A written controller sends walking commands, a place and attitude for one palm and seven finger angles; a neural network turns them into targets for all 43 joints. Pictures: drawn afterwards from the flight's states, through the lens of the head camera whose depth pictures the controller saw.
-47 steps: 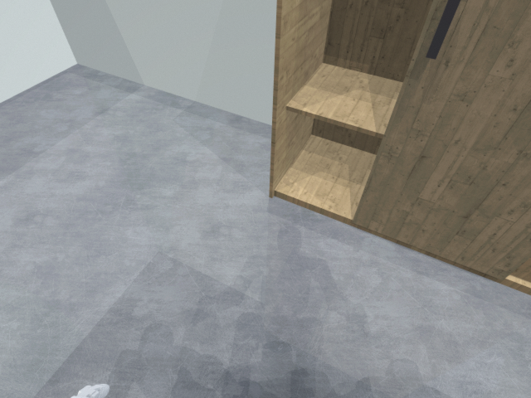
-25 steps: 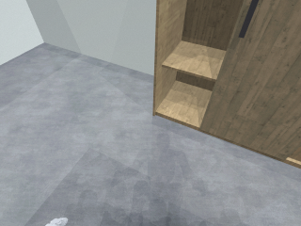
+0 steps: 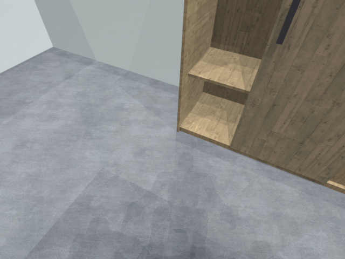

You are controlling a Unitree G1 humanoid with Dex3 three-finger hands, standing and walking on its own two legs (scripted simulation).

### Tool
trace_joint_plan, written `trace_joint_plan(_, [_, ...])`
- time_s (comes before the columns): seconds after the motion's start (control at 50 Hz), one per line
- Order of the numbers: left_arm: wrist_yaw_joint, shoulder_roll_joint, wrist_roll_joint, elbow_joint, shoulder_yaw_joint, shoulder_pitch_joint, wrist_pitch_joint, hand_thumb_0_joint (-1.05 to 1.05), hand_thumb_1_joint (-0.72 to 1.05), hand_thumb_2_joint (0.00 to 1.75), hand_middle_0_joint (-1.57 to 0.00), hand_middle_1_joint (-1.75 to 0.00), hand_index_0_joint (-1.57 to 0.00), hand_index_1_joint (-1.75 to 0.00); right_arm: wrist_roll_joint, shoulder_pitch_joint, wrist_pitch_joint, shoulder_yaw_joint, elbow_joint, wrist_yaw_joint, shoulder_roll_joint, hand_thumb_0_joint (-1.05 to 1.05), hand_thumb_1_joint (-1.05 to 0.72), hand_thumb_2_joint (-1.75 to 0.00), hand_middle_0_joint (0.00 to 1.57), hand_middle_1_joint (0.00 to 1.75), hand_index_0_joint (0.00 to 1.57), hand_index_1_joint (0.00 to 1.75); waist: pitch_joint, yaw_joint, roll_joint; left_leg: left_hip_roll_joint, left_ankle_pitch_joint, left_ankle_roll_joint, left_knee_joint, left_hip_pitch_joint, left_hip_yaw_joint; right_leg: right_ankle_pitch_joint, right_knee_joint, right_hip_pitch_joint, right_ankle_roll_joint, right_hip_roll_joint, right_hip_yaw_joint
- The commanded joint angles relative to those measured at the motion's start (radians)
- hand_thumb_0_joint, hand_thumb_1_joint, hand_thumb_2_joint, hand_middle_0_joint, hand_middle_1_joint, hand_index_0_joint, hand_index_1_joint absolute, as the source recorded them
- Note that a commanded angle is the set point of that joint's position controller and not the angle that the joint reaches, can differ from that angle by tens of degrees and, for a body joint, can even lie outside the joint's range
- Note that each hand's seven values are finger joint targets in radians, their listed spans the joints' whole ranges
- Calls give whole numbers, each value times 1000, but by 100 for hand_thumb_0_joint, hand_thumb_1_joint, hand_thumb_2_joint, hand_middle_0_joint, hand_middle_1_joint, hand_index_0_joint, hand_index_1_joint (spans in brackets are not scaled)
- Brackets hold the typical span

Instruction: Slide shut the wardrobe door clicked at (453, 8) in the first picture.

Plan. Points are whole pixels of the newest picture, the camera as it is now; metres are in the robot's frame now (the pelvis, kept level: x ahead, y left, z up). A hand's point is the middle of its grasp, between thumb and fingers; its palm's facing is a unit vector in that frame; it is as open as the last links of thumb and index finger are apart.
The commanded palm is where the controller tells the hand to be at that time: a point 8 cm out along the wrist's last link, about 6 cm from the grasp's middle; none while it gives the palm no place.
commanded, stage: stand and wait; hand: right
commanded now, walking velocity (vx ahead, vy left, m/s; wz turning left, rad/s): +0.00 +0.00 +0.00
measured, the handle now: (288, 19) +0.97 -0.41 +0.17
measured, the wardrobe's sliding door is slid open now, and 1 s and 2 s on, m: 0.41 0.41 0.41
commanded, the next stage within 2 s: look at it before walking up in 0.12 s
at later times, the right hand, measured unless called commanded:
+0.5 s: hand out of the picture +0.07 -0.24 -0.16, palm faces -0.04 +0.95 -0.32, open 7.4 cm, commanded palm none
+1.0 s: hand out of the picture +0.06 -0.22 -0.17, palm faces -0.03 +0.96 -0.26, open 7.4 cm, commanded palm none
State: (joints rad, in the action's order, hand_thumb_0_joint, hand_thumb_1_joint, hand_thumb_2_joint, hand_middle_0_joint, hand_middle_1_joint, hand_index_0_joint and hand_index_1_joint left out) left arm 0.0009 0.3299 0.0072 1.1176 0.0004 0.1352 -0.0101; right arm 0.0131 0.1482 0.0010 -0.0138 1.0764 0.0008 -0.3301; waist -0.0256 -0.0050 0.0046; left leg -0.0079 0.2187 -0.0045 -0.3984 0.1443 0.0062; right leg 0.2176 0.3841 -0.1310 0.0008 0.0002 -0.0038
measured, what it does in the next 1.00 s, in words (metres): stands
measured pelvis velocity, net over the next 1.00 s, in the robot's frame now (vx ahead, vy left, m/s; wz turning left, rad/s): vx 0.02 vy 0.00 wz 0.03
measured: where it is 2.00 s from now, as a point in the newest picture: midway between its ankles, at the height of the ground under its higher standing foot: (174, 238)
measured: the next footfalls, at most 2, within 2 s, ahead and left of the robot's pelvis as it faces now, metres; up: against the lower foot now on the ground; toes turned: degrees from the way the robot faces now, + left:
right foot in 1.32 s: +0.16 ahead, -0.12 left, +0.00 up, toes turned -3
left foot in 1.74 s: +0.44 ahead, +0.12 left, +0.00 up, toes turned +20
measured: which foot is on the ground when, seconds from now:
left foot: down 0.00-1.00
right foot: down 0.00-1.00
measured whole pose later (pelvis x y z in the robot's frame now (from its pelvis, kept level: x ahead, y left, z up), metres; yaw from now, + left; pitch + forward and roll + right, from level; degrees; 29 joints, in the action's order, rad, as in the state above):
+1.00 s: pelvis +0.02 +0.00 -0.01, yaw +1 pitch -1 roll +0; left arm 0.01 0.27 0.02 1.11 0.00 0.20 0.00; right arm 0.03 0.25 0.02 0.00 1.08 -0.01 -0.27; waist 0.03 0.01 0.00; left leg 0.01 0.31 0.01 -0.49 0.17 0.03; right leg 0.31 0.48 -0.15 -0.01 -0.01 -0.03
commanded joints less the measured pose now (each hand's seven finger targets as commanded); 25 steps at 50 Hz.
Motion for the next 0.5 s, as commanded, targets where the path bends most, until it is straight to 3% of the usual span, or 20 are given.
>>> trace_joint_plan(0.0, [-14,194,1,-67,33,-52,-20,0,90,90,-20,-30,-20,-30,-1,-43,-26,43,-60,14,-202,0,-90,-90,20,30,20,30,27,6,-22,-110,-83,31,86,18,104,-100,-74,-9,-28,-111,92])
trace_joint_plan(0.34, [-12,192,0,-65,32,-46,-20,0,90,90,-20,-30,-20,-30,0,-37,-26,44,-60,13,-201,0,-90,-90,20,30,20,30,29,7,-20,-106,-63,30,97,22,106,-94,-74,-12,-26,-113,96])
trace_joint_plan(0.44, [-14,197,-1,-63,32,-47,-23,0,90,90,-20,-30,-20,-30,-2,-28,-29,45,-59,14,-201,0,-90,-90,20,30,20,30,68,8,-11,-110,-146,31,81,-8,98,-158,-63,13,-27,-118,93])
trace_joint_plan(0.48, [-15,197,0,-62,31,-48,-23,0,90,90,-20,-30,-20,-30,-2,-31,-28,43,-55,13,-201,0,-90,-90,20,30,20,30,54,8,-4,-109,-140,30,81,-2,97,-149,-71,8,-26,-118,94])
